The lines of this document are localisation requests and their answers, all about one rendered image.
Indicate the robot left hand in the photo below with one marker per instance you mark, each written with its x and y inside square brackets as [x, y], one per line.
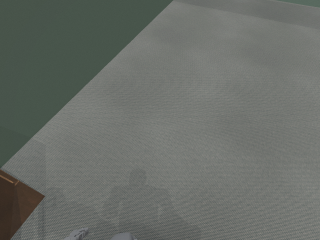
[78, 234]

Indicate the cupboard door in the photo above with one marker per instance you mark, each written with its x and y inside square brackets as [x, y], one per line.
[6, 208]

